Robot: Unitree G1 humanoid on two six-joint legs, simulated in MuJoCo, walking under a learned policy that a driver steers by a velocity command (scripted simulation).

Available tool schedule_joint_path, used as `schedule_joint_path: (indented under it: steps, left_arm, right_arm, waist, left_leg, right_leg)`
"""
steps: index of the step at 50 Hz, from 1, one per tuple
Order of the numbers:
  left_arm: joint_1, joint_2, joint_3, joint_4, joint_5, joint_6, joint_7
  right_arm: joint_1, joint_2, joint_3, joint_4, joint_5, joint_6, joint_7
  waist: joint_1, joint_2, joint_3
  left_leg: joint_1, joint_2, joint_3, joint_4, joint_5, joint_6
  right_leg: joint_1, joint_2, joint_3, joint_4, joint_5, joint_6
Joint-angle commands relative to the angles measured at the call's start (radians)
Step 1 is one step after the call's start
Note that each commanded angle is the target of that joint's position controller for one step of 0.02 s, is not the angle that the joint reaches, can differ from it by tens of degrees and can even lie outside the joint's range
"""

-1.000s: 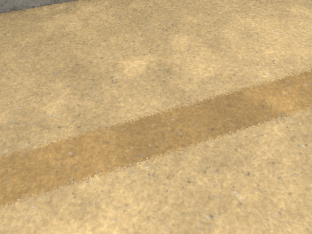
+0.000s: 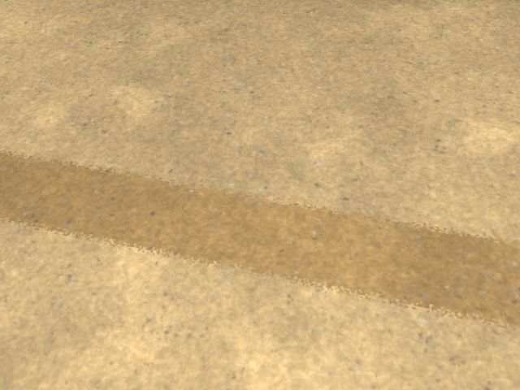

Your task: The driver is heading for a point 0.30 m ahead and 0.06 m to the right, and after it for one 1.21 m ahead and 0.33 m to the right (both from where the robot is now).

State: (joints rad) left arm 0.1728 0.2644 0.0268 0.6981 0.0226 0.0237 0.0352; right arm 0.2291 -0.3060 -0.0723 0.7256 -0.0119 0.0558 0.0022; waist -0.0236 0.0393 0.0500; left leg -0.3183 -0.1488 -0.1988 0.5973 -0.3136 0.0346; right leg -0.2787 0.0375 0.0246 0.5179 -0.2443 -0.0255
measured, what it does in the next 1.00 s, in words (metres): steps on the spot: left foot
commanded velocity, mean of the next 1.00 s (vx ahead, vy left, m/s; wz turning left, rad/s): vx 0.06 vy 0.00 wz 0.07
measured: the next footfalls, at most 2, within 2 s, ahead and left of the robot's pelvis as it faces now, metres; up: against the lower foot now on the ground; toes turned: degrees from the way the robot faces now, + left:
left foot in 0.30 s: +0.01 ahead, +0.11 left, +0.00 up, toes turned -3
left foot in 1.42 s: +0.30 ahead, +0.05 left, +0.00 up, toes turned +3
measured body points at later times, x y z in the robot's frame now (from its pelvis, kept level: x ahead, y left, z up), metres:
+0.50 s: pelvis +0.00 +0.01 +0.01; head +0.00 +0.01 +0.46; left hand +0.07 +0.27 -0.12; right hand +0.10 -0.25 -0.12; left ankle -0.03 +0.11 -0.73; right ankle +0.02 -0.10 -0.73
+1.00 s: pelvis +0.05 -0.02 +0.01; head +0.05 -0.03 +0.45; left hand +0.10 +0.25 -0.13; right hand +0.01 -0.28 -0.15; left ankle -0.04 +0.11 -0.73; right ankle +0.06 -0.10 -0.73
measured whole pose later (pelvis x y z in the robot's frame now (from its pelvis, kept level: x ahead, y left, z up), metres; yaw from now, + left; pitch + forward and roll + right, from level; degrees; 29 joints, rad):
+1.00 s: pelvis +0.05 -0.02 +0.01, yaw +2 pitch +0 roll +1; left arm 0.25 0.24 0.03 1.01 0.02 -0.04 -0.01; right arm 0.39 -0.25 -0.04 1.11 -0.02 -0.02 -0.02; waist -0.02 0.02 0.00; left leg -0.05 -0.03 -0.07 0.40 -0.35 0.04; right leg -0.26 0.01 -0.06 0.54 -0.34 -0.08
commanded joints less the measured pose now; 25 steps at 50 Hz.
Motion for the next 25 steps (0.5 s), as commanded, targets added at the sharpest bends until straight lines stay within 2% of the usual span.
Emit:
schedule_joint_path:
  steps: [1,2,3,4,5,9,11,13,14,15,16,17,18,21,25]
  left_arm:
    - [0.042,0.2,0.047,-0.056,0.004,-0.016,-0.003]
    - [0.002,0.139,0.028,-0.055,-0.004,-0.02,-0.009]
    - [-0.042,0.112,0.02,-0.057,-0.003,-0.021,-0.011]
    - [-0.058,0.108,0.018,-0.055,-0.003,-0.024,-0.008]
    - [-0.051,0.103,0.017,-0.048,-0.003,-0.026,-0.006]
    - [0.018,0.107,0.017,-0.002,-0.005,-0.026,-0.011]
    - [0.044,0.127,0.025,0.021,0.001,-0.018,-0.017]
    - [0.041,0.134,0.028,0.04,-0.005,-0.01,-0.019]
    - [0.048,0.129,0.028,0.049,-0.007,-0.012,-0.019]
    - [0.058,0.108,0.022,0.046,-0.009,-0.02,-0.022]
    - [0.071,0.077,0.014,0.035,-0.02,-0.028,-0.027]
    - [0.05,0.073,0.01,0.062,-0.016,-0.022,-0.024]
    - [0.032,0.08,0.012,0.077,-0.01,-0.018,-0.022]
    - [0.038,0.101,0.021,0.117,-0.007,-0.018,-0.024]
    - [0.054,0.083,0.015,0.182,-0.011,-0.02,-0.02]
  right_arm:
    - [0.029,-0.122,-0.027,-0.061,-0.019,-0.012,-0.017]
    - [0.029,-0.12,-0.031,-0.042,-0.011,-0.01,-0.012]
    - [0.044,-0.107,-0.028,-0.023,-0.006,-0.007,-0.006]
    - [0.05,-0.095,-0.025,-0.015,-0.007,-0.003,0.001]
    - [0.058,-0.084,-0.02,-0.004,-0.006,-0.001,0.005]
    - [-0.005,-0.033,0.01,0.006,0.003,0.007,0.004]
    - [-0.019,-0.032,0.017,0.018,0.01,0.008,-0.004]
    - [0.018,-0.025,0.023,0.049,0.012,0.0,-0.013]
    - [0.025,-0.033,0.026,0.061,0.005,-0.01,-0.019]
    - [0.019,-0.068,0.024,0.063,-0.01,-0.024,-0.026]
    - [-0.029,-0.132,0.014,0.066,-0.012,-0.033,-0.03]
    - [-0.055,-0.076,0.029,0.072,-0.003,-0.04,-0.023]
    - [-0.069,-0.049,0.04,0.078,-0.003,-0.046,-0.021]
    - [-0.028,-0.058,0.043,0.131,0.0,-0.054,-0.034]
    - [-0.015,-0.048,0.049,0.18,0.002,-0.056,-0.036]
  waist:
    - [0.022,-0.204,-0.069]
    - [-0.001,-0.15,-0.045]
    - [-0.02,-0.139,-0.03]
    - [-0.024,-0.177,-0.04]
    - [-0.019,-0.191,-0.048]
    - [0.031,-0.194,-0.078]
    - [0.049,-0.223,-0.082]
    - [0.019,-0.204,-0.081]
    - [0.011,-0.175,-0.084]
    - [0.022,-0.117,-0.115]
    - [0.074,0.034,-0.096]
    - [0.055,0.037,-0.089]
    - [0.049,0.042,-0.054]
    - [0.036,0.048,-0.029]
    - [0.034,-0.003,-0.019]
  left_leg:
    - [-0.11,0.015,0.034,0.325,-0.27,-0.021]
    - [-0.09,0.025,0.021,0.377,-0.212,-0.025]
    - [-0.071,0.03,0.03,0.408,-0.158,-0.037]
    - [-0.075,0.032,0.042,0.411,-0.127,-0.045]
    - [-0.076,0.029,0.055,0.388,-0.124,-0.057]
    - [-0.01,0.07,0.121,0.142,-0.151,-0.075]
    - [0.046,0.077,0.166,0.007,-0.147,-0.064]
    - [0.146,0.079,0.192,-0.212,0.016,-0.043]
    - [0.233,0.107,0.154,-0.314,0.157,-0.029]
    - [0.323,0.188,0.058,-0.321,0.216,-0.013]
    - [0.27,0.274,-0.035,-0.268,0.339,0.031]
    - [0.179,0.294,-0.035,-0.263,0.306,0.058]
    - [0.146,0.269,-0.02,-0.27,0.244,0.043]
    - [0.143,0.224,0.018,-0.28,0.233,0.016]
    - [0.163,0.224,0.024,-0.284,0.23,0.022]
  right_leg:
    - [0.064,-0.425,0.463,-0.281,0.181,-0.238]
    - [0.035,-0.36,0.371,-0.269,0.193,-0.225]
    - [0.023,-0.293,0.276,-0.255,0.219,-0.191]
    - [0.052,-0.254,0.221,-0.244,0.265,-0.168]
    - [0.086,-0.226,0.18,-0.226,0.331,-0.16]
    - [0.179,-0.219,0.153,-0.179,0.38,-0.163]
    - [0.189,-0.218,0.169,-0.159,0.392,-0.167]
    - [0.165,-0.203,0.163,-0.12,0.423,-0.14]
    - [0.116,-0.2,0.162,-0.107,0.416,-0.103]
    - [0.054,-0.187,0.156,-0.098,0.336,-0.059]
    - [0.035,-0.101,0.076,-0.104,0.192,-0.026]
    - [0.123,-0.078,0.053,-0.141,0.076,-0.013]
    - [0.142,-0.078,0.057,-0.149,0.084,-0.008]
    - [0.16,-0.102,0.07,-0.146,0.188,-0.02]
    - [0.148,-0.104,0.071,-0.167,0.177,-0.012]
